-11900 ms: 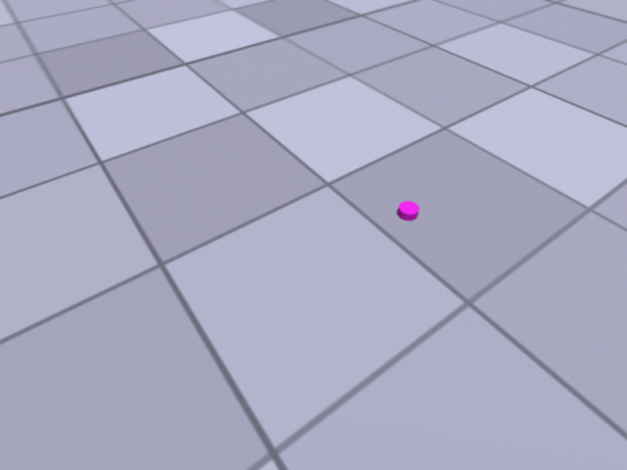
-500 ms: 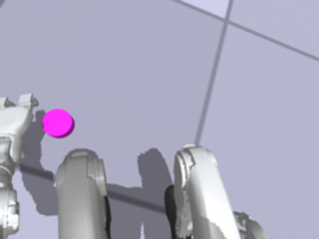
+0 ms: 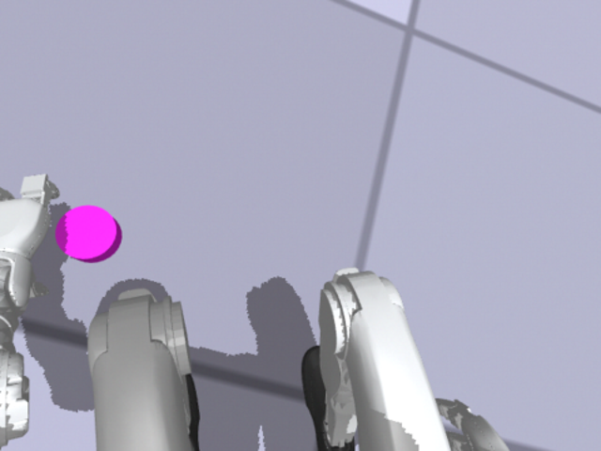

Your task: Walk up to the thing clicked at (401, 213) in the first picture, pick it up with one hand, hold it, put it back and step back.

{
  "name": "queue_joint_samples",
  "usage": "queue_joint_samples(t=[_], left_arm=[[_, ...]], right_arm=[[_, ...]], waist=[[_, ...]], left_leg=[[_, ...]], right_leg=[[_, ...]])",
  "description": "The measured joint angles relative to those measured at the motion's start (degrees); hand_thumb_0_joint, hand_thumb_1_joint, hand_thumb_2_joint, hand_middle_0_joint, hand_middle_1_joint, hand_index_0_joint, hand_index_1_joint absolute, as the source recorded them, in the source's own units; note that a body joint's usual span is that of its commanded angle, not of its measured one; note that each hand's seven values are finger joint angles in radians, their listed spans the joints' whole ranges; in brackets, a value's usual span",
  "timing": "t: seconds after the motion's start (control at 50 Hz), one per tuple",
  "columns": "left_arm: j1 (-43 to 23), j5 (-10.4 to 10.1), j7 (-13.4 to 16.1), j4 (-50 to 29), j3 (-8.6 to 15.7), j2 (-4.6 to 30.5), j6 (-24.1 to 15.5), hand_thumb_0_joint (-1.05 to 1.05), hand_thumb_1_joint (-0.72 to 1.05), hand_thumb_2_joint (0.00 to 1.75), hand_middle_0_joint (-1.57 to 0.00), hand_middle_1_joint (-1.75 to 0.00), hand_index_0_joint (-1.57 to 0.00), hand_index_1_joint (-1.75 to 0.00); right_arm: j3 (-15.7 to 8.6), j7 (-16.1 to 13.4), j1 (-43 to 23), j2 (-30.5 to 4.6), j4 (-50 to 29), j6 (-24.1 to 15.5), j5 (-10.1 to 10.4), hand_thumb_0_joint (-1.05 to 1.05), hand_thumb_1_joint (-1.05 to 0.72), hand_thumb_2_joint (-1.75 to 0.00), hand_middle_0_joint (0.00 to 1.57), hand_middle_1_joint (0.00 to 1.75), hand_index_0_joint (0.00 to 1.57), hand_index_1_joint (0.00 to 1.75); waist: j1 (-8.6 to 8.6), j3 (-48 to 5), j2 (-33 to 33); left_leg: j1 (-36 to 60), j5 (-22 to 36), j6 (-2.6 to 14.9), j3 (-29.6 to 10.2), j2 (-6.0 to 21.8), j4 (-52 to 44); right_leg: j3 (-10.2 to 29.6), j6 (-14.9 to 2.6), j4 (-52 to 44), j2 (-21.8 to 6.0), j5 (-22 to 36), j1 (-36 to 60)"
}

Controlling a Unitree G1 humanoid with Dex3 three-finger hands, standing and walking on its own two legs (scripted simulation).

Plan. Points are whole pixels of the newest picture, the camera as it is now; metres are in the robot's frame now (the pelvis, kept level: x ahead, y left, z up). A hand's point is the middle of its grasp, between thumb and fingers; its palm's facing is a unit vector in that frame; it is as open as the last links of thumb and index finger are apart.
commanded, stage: approach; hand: left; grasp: from above
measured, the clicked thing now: (90, 234) +0.44 +0.29 -0.30
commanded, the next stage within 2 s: close in in 0.38 s
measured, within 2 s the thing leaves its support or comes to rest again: neither
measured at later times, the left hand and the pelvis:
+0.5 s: hand (70, 192) +0.47 +0.29 -0.18, palm faces -0.36 -0.05 -0.93, open 14.2 cm; pelvis +0.00 +0.00 -0.01, yaw -2 degrees
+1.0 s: hand (81, 243) +0.41 +0.29 -0.24, palm faces -0.39 -0.10 -0.92, open 14.1 cm; pelvis +0.00 +0.01 -0.02, yaw -3 degrees
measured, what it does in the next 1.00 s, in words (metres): stands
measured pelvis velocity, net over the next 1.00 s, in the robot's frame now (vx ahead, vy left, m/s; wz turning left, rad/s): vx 0.00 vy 0.01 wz -0.05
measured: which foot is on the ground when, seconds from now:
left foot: down 0.00-1.00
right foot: down 0.00-1.00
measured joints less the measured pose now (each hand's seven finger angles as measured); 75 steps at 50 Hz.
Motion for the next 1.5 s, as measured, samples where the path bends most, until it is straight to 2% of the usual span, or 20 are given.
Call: queue_joint_samples(t=[0.1,0.18,0.3,0.4,0.48,0.58,0.66,0.72,0.78,0.86,0.94,1.0,1.06,1.12,1.18,1.24,1.28,1.34,1.42,1.5], left_arm=[[-2.8,-0.3,0.1,2.7,-3.9,-0.7,0.5,0.00,-0.54,1.01,-0.08,-1.02,-0.08,-1.02],[-6.4,0.5,1.5,6.4,-6.0,-1.2,0.8,0.00,-0.53,1.00,-0.08,-1.03,-0.08,-1.03],[-10.1,2.9,5.5,10.0,-2.2,-0.8,2.8,0.00,-0.53,1.00,-0.08,-1.04,-0.09,-1.04],[-11.1,2.1,6.2,9.1,0.9,0.6,6.6,0.00,-0.53,1.00,-0.08,-1.04,-0.09,-1.04],[-10.7,-0.7,3.7,7.8,1.3,1.9,9.3,0.00,-0.54,1.01,-0.08,-1.03,-0.08,-1.03],[-8.6,-5.6,-2.7,6.7,0.2,3.2,10.0,0.00,-0.54,0.99,-0.08,-1.03,-0.08,-1.03],[-7.9,-7.5,-8.4,7.4,-3.7,4.2,7.2,0.00,-0.53,0.97,-0.07,-1.04,-0.09,-1.03],[-7.0,-7.3,-9.5,6.3,-4.9,4.7,2.4,0.00,-0.53,0.96,-0.08,-1.05,-0.09,-1.03],[-5.8,-4.6,-7.1,4.9,-5.0,4.7,-2.4,0.00,-0.51,0.95,-0.08,-1.06,-0.10,-1.04],[-4.0,0.6,-0.2,5.0,-3.0,4.3,-5.9,0.00,-0.50,0.95,-0.08,-1.05,-0.10,-1.03],[-3.8,5.5,7.3,8.7,-1.7,4.1,-4.5,0.00,-0.50,0.95,-0.08,-1.03,-0.09,-1.01],[-4.8,6.8,11.6,11.4,-1.2,3.7,-1.4,0.00,-0.51,0.97,-0.08,-1.00,-0.09,-1.00],[-6.8,6.0,14.4,14.2,-1.2,3.6,2.1,0.00,-0.51,0.98,-0.08,-0.99,-0.08,-0.99],[-9.6,4.2,14.4,17.1,-2.2,4.1,5.1,0.00,-0.52,0.98,-0.08,-0.98,-0.08,-0.98],[-11.9,1.5,12.0,18.6,-2.1,5.2,6.7,0.00,-0.51,0.98,-0.08,-0.98,-0.08,-0.98],[-12.6,-1.2,9.6,17.8,0.6,6.9,6.9,0.00,-0.50,0.97,-0.08,-0.99,-0.08,-0.99],[-12.6,-3.0,7.8,17.7,0.3,7.8,6.9,0.00,-0.50,0.96,-0.08,-1.01,-0.08,-1.00],[-11.2,-4.2,5.0,17.3,1.5,8.9,5.6,0.00,-0.49,0.94,-0.07,-1.02,-0.09,-1.01],[-8.5,-4.4,2.8,16.1,1.5,9.4,2.8,0.00,-0.48,0.94,-0.07,-1.03,-0.09,-1.02],[-6.7,-2.6,3.9,15.6,2.2,10.3,-1.6,0.00,-0.49,0.94,-0.07,-1.03,-0.09,-1.01]], right_arm=[[0.8,0.1,0.2,0.0,0.2,-0.7,-0.2,0.00,-0.91,-0.90,0.20,0.30,0.20,0.30],[2.2,0.3,0.2,0.0,0.1,-1.7,-0.5,0.00,-0.91,-0.89,0.21,0.30,0.20,0.30],[4.3,0.6,0.9,-0.5,-1.0,-2.3,-1.5,0.00,-0.91,-0.89,0.21,0.30,0.20,0.30],[5.0,1.3,2.2,-1.4,-1.7,-2.1,-1.5,0.00,-0.91,-0.90,0.20,0.30,0.20,0.30],[4.9,1.7,3.1,-1.7,-1.5,-1.4,-0.8,0.00,-0.91,-0.90,0.20,0.30,0.20,0.30],[4.6,2.0,3.5,-1.1,-1.3,-0.5,-0.2,0.00,-0.91,-0.90,0.20,0.30,0.20,0.30],[5.2,2.1,3.3,-0.6,-1.4,-0.7,0.2,0.00,-0.91,-0.90,0.20,0.30,0.20,0.30],[5.7,1.9,2.7,-0.6,-1.9,-1.0,0.1,0.00,-0.91,-0.90,0.20,0.30,0.20,0.30],[6.0,1.7,2.0,-0.7,-2.5,-1.1,-0.3,0.00,-0.91,-0.90,0.21,0.30,0.20,0.30],[6.1,1.6,0.5,-1.1,-2.5,-1.0,-1.2,0.00,-0.91,-0.90,0.21,0.30,0.20,0.30],[5.9,2.5,-1.7,-1.5,-1.7,-2.0,-3.1,0.00,-0.90,-0.90,0.20,0.30,0.20,0.30],[5.7,3.3,-3.2,-1.8,-1.1,-2.8,-4.2,0.00,-0.90,-0.90,0.20,0.30,0.20,0.30],[5.9,4.2,-4.2,-2.0,-0.5,-3.7,-5.0,0.00,-0.90,-0.90,0.20,0.30,0.20,0.30],[6.5,5.1,-4.7,-2.1,-0.3,-4.7,-5.5,0.00,-0.90,-0.90,0.20,0.30,0.20,0.30],[7.5,6.0,-4.2,-2.1,-0.9,-6.0,-5.5,0.00,-0.90,-0.90,0.20,0.30,0.20,0.30],[8.6,6.3,-2.9,-1.8,-1.8,-6.7,-5.3,0.00,-0.90,-0.90,0.20,0.30,0.20,0.30],[9.4,6.5,-1.8,-1.5,-2.1,-7.0,-5.4,0.00,-0.90,-0.90,0.20,0.30,0.20,0.30],[10.3,6.4,-0.5,-0.9,-2.0,-6.7,-5.3,0.00,-0.91,-0.90,0.20,0.30,0.20,0.30],[11.4,6.3,0.9,-0.6,-2.2,-5.9,-5.5,0.00,-0.91,-0.90,0.20,0.30,0.20,0.30],[13.0,6.4,1.4,-1.3,-2.4,-5.5,-5.9,0.00,-0.90,-0.90,0.20,0.30,0.20,0.30]], waist=[[-0.66,-0.1,-0.2],[-2.24,0.5,-0.6],[-5.97,1.7,-0.8],[-7.62,2.5,0.3],[-7.18,2.5,1.8],[-5.29,2.8,3.0],[-3.66,3.1,2.1],[-2.63,4.2,0.7],[-2.22,5.2,-1.0],[-3.13,4.9,-3.1],[-4.93,4.3,-4.4],[-6.03,3.8,-4.4],[-6.75,3.7,-3.9],[-7.36,4.3,-3.2],[-7.87,5.8,-2.4],[-8.29,7.4,-2.0],[-8.59,8.0,-1.9],[-8.80,8.6,-1.8],[-8.53,9.7,-2.2],[-8.34,10.2,-3.4]], left_leg=[[-0.4,0.3,0.00,0.0,0.0,0.1],[-0.7,0.5,-0.18,-0.5,0.1,0.5],[-1.4,0.5,-0.55,-1.5,0.2,1.6],[-1.9,0.2,-0.57,-1.8,0.5,2.1],[-1.7,-0.3,-0.26,-1.6,0.9,2.0],[-0.8,-0.7,0.25,-1.2,1.0,1.6],[-0.6,-0.3,0.31,-1.0,0.5,1.3],[-0.4,0.0,0.13,-1.5,0.0,1.5],[-0.2,0.1,-0.02,-2.2,-0.3,2.2],[-0.4,-0.2,-0.08,-2.9,-0.8,3.3],[-0.9,-0.6,-0.11,-3.2,-0.9,4.7],[-1.7,-0.5,-0.05,-3.4,-0.9,5.6],[-2.9,-0.2,0.08,-3.5,-0.8,6.0],[-3.5,0.0,0.32,-3.4,-0.5,6.1],[-3.6,-0.3,0.52,-3.4,-0.1,6.3],[-3.0,-1.0,0.43,-3.6,0.3,6.4],[-2.6,-1.5,0.27,-3.8,0.4,6.5],[-2.0,-2.1,0.00,-4.3,0.5,6.5],[-0.9,-2.3,-0.38,-4.9,0.3,6.3],[-0.2,-2.1,-0.68,-5.8,0.2,6.5]], right_leg=[[0.0,-0.02,0.1,0.0,0.4,-0.4],[-0.3,-0.09,0.3,0.3,0.9,-0.9],[-1.1,-0.27,0.9,0.6,1.4,-1.6],[-1.3,-0.24,1.2,1.0,1.6,-2.4],[-1.2,-0.05,1.0,1.3,1.3,-2.4],[-0.8,0.29,0.6,1.3,0.8,-1.4],[-0.7,0.29,0.5,0.8,0.6,-0.7],[-1.2,0.38,0.4,0.6,0.7,0.0],[-1.7,0.46,0.5,0.4,0.6,0.9],[-2.3,0.38,1.2,0.3,0.1,1.3],[-2.5,0.37,2.4,0.4,-0.3,1.0],[-2.5,0.61,3.1,0.5,-0.1,0.2],[-2.5,0.81,3.4,0.8,0.3,-1.0],[-2.4,1.12,3.5,1.1,0.8,-1.9],[-2.3,1.40,3.5,1.4,0.9,-2.2],[-2.4,1.48,3.5,1.8,0.8,-2.0],[-2.5,1.37,3.5,1.9,0.5,-1.8],[-3.0,1.18,3.3,2.0,0.2,-1.3],[-3.6,0.90,2.8,1.9,0.1,0.0],[-4.2,0.74,2.6,2.0,0.5,0.9]])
